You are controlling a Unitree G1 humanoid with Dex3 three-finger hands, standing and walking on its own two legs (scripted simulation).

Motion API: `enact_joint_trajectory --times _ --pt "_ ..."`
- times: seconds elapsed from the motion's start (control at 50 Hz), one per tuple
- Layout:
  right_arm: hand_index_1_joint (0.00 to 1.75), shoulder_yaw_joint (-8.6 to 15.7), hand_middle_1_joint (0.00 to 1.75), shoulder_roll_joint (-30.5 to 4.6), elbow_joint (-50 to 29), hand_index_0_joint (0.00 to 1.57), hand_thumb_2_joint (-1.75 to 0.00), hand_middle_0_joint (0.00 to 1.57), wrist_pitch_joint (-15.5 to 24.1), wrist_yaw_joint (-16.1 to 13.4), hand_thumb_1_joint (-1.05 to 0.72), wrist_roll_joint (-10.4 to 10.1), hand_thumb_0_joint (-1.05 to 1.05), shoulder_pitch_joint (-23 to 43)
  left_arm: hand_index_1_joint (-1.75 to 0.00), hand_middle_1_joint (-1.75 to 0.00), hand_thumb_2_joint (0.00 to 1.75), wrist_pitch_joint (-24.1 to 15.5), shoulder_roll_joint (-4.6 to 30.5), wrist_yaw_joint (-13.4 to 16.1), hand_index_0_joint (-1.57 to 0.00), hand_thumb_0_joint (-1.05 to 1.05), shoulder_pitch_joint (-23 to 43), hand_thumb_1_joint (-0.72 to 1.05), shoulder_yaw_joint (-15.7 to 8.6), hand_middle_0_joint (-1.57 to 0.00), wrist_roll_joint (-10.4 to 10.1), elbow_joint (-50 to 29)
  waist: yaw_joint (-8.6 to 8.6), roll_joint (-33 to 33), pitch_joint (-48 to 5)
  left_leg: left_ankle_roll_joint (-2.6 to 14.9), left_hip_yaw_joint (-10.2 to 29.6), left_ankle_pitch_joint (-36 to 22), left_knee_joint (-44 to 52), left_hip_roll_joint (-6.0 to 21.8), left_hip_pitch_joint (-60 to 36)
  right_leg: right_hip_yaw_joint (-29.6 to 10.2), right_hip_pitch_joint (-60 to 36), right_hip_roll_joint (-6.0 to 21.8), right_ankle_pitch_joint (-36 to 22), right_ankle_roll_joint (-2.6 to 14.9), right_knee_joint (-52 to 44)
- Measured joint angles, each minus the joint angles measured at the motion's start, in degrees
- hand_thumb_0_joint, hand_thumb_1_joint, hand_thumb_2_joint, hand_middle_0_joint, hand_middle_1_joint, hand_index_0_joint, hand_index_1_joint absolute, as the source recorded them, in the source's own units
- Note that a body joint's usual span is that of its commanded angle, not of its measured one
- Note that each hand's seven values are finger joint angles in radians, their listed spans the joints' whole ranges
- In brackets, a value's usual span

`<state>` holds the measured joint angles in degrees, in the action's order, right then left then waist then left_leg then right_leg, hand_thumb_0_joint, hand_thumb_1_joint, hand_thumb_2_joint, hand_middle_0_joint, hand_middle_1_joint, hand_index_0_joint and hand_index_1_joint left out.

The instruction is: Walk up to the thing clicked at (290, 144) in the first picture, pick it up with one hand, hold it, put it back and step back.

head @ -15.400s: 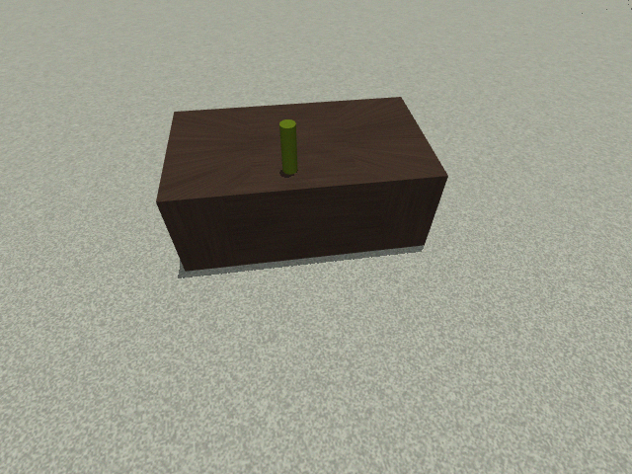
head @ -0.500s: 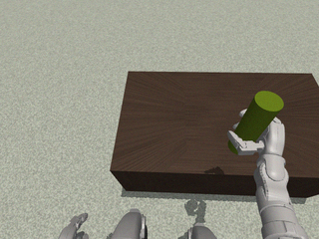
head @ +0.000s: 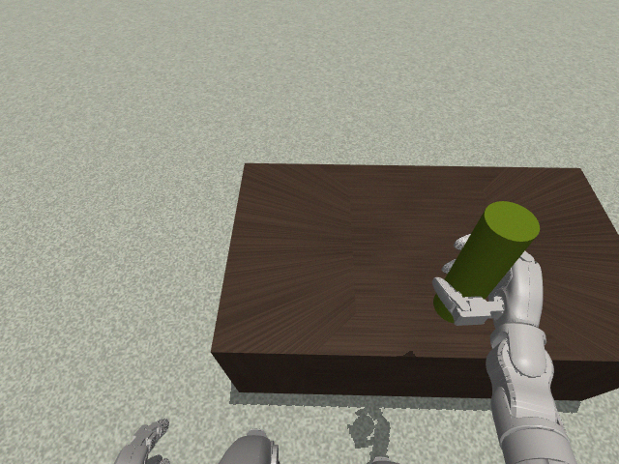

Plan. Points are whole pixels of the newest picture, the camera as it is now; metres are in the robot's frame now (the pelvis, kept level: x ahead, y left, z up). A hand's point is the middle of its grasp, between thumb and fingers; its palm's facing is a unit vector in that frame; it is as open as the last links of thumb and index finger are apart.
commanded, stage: lift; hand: right
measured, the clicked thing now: (477, 270) +0.35 -0.18 +0.07
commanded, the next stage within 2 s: hold in 0.12 s
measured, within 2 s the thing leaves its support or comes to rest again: neither
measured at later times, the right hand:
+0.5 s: hand (477, 281) +0.34 -0.18 +0.06, palm faces +0.17 +0.99 -0.02, open 8.4 cm
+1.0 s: hand (477, 280) +0.34 -0.17 +0.07, palm faces +0.16 +0.99 -0.02, open 8.4 cm
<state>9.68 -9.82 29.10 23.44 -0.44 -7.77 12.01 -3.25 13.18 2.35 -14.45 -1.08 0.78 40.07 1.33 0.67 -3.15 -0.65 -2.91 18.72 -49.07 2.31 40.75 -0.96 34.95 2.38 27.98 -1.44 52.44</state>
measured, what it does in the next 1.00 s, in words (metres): stands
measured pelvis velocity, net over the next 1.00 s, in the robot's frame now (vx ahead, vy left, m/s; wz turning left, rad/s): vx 0.00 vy -0.01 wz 0.00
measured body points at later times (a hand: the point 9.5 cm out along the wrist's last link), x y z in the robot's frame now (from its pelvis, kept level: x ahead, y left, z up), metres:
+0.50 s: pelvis +0.00 -0.01 +0.01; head +0.05 -0.01 +0.46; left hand +0.13 +0.24 -0.10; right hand +0.32 -0.23 +0.06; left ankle +0.06 +0.13 -0.69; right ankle -0.02 -0.13 -0.69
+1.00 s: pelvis +0.00 -0.01 +0.02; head +0.05 -0.01 +0.46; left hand +0.13 +0.24 -0.10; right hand +0.32 -0.23 +0.07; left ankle +0.06 +0.13 -0.69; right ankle -0.02 -0.13 -0.69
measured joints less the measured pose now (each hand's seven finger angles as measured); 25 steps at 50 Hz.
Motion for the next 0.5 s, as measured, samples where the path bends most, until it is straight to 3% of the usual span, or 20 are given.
enact_joint_trajectory --times 0.5 --pt "1.18 -1.9 1.19 0.2 -3.8 0.84 -1.16 0.87 -1.9 -0.6 0.27 -0.2 0.03 -3.2 -0.31 -0.3 0.9 0.0 -1.2 0.6 -0.2 0.01 1.1 0.9 1.0 -0.21 -0.3 -0.4 -0.78 -0.1 0.7 -0.44 0.1 -1.5 4.1 0.2 -5.3 0.2 -5.1 -0.3 -1.5 0.36 -3.9"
